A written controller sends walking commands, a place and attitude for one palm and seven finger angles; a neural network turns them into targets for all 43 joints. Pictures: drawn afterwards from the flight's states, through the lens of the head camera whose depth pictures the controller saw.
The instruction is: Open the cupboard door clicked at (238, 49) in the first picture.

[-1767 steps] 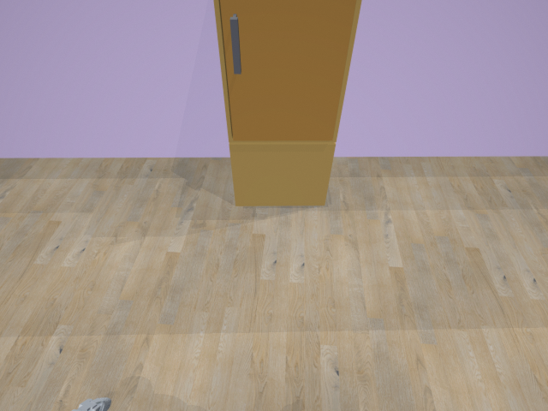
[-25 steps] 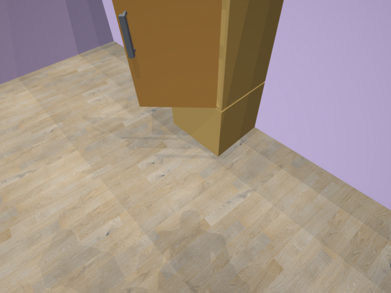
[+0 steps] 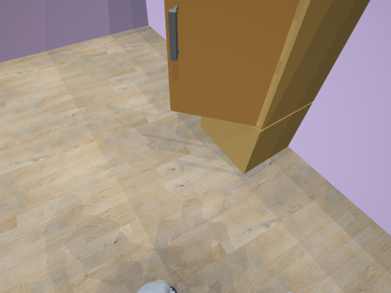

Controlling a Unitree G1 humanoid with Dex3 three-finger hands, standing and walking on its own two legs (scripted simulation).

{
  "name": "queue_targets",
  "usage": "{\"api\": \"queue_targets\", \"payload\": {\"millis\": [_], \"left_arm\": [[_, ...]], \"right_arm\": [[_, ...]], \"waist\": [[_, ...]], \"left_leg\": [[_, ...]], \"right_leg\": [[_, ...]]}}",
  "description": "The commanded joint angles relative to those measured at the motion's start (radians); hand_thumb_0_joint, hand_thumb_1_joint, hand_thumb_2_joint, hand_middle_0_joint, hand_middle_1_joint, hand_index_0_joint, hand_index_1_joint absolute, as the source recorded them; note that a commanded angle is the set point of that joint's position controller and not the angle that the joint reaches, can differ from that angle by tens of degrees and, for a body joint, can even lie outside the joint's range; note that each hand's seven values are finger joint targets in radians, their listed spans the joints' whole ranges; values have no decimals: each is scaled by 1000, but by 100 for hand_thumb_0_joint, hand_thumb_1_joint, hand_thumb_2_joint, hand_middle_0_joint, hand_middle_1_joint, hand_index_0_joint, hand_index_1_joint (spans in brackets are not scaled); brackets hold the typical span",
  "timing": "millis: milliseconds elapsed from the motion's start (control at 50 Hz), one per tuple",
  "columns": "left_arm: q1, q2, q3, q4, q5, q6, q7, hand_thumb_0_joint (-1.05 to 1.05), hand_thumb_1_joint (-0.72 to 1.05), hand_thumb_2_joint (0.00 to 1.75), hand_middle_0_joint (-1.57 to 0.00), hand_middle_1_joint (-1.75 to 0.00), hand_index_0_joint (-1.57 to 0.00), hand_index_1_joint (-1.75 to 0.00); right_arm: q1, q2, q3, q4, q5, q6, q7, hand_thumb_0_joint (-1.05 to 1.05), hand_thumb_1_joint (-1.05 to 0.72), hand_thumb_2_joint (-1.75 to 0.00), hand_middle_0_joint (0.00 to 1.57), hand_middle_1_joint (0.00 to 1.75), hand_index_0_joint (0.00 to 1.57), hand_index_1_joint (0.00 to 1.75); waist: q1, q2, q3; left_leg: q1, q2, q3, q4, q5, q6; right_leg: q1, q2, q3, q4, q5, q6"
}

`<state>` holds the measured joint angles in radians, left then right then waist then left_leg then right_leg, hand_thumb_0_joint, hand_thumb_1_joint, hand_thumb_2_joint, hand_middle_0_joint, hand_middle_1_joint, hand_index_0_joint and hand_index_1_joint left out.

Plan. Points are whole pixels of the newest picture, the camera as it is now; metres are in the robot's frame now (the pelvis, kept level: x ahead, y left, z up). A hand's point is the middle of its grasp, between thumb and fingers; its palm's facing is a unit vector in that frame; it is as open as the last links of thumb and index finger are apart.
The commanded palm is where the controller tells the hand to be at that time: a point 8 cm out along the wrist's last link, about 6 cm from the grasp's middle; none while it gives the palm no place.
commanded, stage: take the last steps up to it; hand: left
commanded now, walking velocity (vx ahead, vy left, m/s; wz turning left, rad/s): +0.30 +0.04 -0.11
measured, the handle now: (175, 34) +0.88 +0.18 +0.07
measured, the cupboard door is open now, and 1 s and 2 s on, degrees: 43 43 43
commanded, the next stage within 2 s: come to a stop and stand still in 0.60 s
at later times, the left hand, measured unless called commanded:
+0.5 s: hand (144, 211) +0.32 +0.17 -0.13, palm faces -0.13 -0.97 -0.20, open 7.4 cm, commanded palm none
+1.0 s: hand (133, 223) +0.29 +0.20 -0.17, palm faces -0.03 -0.99 -0.17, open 7.3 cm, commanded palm none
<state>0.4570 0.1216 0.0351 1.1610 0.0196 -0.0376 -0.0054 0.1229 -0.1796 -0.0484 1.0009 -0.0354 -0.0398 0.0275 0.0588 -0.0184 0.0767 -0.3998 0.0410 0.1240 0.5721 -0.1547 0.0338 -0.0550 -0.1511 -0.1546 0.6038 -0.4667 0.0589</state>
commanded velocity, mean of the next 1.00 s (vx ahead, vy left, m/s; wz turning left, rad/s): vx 0.08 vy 0.00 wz -0.03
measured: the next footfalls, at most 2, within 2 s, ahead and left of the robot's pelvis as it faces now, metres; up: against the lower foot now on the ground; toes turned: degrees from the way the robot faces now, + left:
right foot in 0.52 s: +0.26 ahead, -0.12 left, +0.00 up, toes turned -12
left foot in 0.84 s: +0.37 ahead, +0.12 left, +0.00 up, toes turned +1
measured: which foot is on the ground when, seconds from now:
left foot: down 0.00-0.54, up 0.56-0.82, down 0.84-1.00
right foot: up 0.00-0.50, down 0.52-0.92, up 0.94-1.00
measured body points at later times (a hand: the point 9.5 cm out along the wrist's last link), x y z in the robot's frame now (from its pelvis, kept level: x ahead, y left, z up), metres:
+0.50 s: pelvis +0.17 +0.01 +0.02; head +0.19 +0.00 +0.46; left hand +0.32 +0.22 -0.12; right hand +0.06 -0.19 -0.14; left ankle +0.09 +0.10 -0.72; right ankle +0.23 -0.11 -0.71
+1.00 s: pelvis +0.28 +0.03 +0.01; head +0.32 +0.04 +0.46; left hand +0.30 +0.26 -0.16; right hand +0.35 -0.21 -0.13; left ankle +0.33 +0.12 -0.72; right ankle +0.21 -0.10 -0.71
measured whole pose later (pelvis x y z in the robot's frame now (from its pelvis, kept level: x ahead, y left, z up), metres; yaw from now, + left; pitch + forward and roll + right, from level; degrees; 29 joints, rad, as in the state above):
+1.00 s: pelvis +0.28 +0.03 +0.01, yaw -6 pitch +0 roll +0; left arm 0.25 0.19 0.03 1.09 0.00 0.04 0.02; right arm 0.12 -0.15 -0.02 1.02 -0.02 -0.01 -0.04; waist 0.04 -0.05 0.08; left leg -0.31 0.02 0.12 0.52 -0.22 0.05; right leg -0.23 -0.06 -0.06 0.67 -0.46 0.02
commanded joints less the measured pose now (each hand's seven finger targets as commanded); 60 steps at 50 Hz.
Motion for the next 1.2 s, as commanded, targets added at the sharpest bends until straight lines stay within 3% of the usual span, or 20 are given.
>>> {"api": "queue_targets", "payload": {"millis": [0,60,120,280,420,460,480,500,520,540,560,620,660,760,780,820,880,1000,1100,1180], "left_arm": [[-112,94,24,-146,0,-17,16,0,90,90,-20,-30,-20,-30],[-135,72,29,-118,10,2,-1,0,90,90,-20,-30,-20,-30],[-118,48,29,-119,9,19,-4,0,90,90,-20,-30,-20,-30],[-293,79,34,-206,8,29,-15,0,90,90,-20,-30,-20,-30],[-390,85,17,-242,7,14,-13,0,90,90,-20,-30,-20,-30],[-276,112,24,-206,8,1,-10,0,90,90,-20,-30,-20,-30],[-157,160,38,-166,8,-9,-4,0,90,90,-20,-30,-20,-30],[-19,246,62,-125,8,-18,6,0,90,90,-20,-30,-20,-30],[36,299,68,-109,-9,-16,10,0,90,90,-20,-30,-20,-30],[-19,269,65,-127,-12,-10,23,0,90,90,-20,-30,-20,-30],[-90,216,59,-139,-8,-13,30,0,90,90,-20,-30,-20,-30],[-185,144,31,-154,-9,-25,27,0,90,90,-20,-30,-20,-30],[-194,139,31,-147,-4,-30,23,0,90,90,-20,-30,-20,-30],[-224,141,28,-135,-7,-15,30,0,90,90,-20,-30,-20,-30],[-219,138,21,-133,-11,-7,32,0,90,90,-20,-30,-20,-30],[-160,101,9,-126,-18,14,42,0,90,90,-20,-30,-20,-30],[-145,107,4,-104,-10,54,41,0,90,90,-20,-30,-20,-30],[-155,151,28,-138,-8,82,35,0,90,90,-20,-30,-20,-30],[-178,126,37,-180,-6,89,30,0,90,90,-20,-30,-20,-30],[-65,120,38,-160,1,79,28,0,90,90,-20,-30,-20,-30]], "right_arm": [[353,-237,-51,48,4,3,-42,0,-90,-90,20,30,20,30],[191,-117,-16,1,5,-16,-49,0,-90,-90,20,30,20,30],[210,-86,-6,18,9,-35,-54,0,-90,-90,20,30,20,30],[257,-91,-9,38,6,-36,-48,0,-90,-90,20,30,20,30],[352,-99,4,95,-3,-26,-49,0,-90,-90,20,30,20,30],[338,-90,11,104,4,-22,-49,0,-90,-90,20,30,20,30],[320,-78,14,95,15,-25,-46,0,-90,-90,20,30,20,30],[323,-52,14,72,25,-27,-41,0,-90,-90,20,30,20,30],[310,-59,11,59,28,-18,-41,0,-90,-90,20,30,20,30],[257,-75,3,41,26,-7,-42,0,-90,-90,20,30,20,30],[204,-37,4,40,23,-6,-43,0,-90,-90,20,30,20,30],[245,6,10,61,18,19,-36,0,-90,-90,20,30,20,30],[265,33,12,77,17,23,-27,0,-90,-90,20,30,20,30],[263,34,20,81,15,19,-34,0,-90,-90,20,30,20,30],[267,-2,17,83,15,16,-37,0,-90,-90,20,30,20,30],[246,-114,0,65,16,10,-53,0,-90,-90,20,30,20,30],[136,-128,0,37,21,31,-72,0,-90,-90,20,30,20,30],[147,-201,-36,6,14,51,-97,0,-90,-90,20,30,20,30],[78,-198,-45,-21,10,58,-90,0,-90,-90,20,30,20,30],[16,-183,-46,-39,14,70,-70,0,-90,-90,20,30,20,30]], "waist": [[-162,224,-164],[-83,126,-17],[-54,87,-16],[-61,63,8],[-93,96,-7],[-36,60,-52],[14,10,-114],[51,-155,-194],[59,-226,-212],[44,-110,-124],[21,-105,-69],[-60,-111,-66],[-75,-114,-74],[-91,-67,-87],[-92,-19,-100],[-65,152,-147],[-51,188,-12],[-89,149,-197],[-77,163,-196],[-21,124,-168]], "left_leg": [[472,370,-456,-330,-218,159],[197,294,-304,-395,-196,113],[200,259,-212,-427,-59,119],[290,251,-137,-458,11,149],[362,228,-67,-303,301,114],[300,175,-23,-147,330,67],[158,124,15,2,271,30],[-77,16,84,220,-27,-21],[-169,-35,34,498,-497,-40],[-204,14,-82,569,-465,-32],[-233,42,-108,568,-380,-35],[-83,66,-93,436,-256,-61],[-7,49,-55,310,-193,-69],[213,-16,-30,-71,36,-82],[293,12,-54,-127,157,-75],[295,207,-221,-138,529,19],[155,221,-245,-229,438,71],[386,337,-277,-157,766,195],[303,308,-224,-174,540,166],[98,214,-176,-158,61,78]], "right_leg": [[-569,47,102,685,-83,-93],[-537,-9,135,673,111,-78],[-530,0,134,585,185,-64],[-554,10,121,280,303,-52],[-387,84,40,22,237,-81],[-167,116,22,-103,324,-97],[63,61,108,-103,429,-131],[295,-160,389,-142,550,-225],[299,-326,564,-275,605,-342],[179,-319,526,-315,530,-356],[105,-261,452,-313,599,-319],[-78,-164,216,-352,638,-237],[-137,-123,157,-367,563,-219],[-186,-58,119,-231,604,-164],[-223,-36,114,-181,546,-132],[-209,46,72,-120,241,-57],[-192,70,70,-63,117,-40],[-363,103,160,349,-114,-42],[-339,115,155,322,-61,-36],[-85,126,82,-74,180,-50]]}}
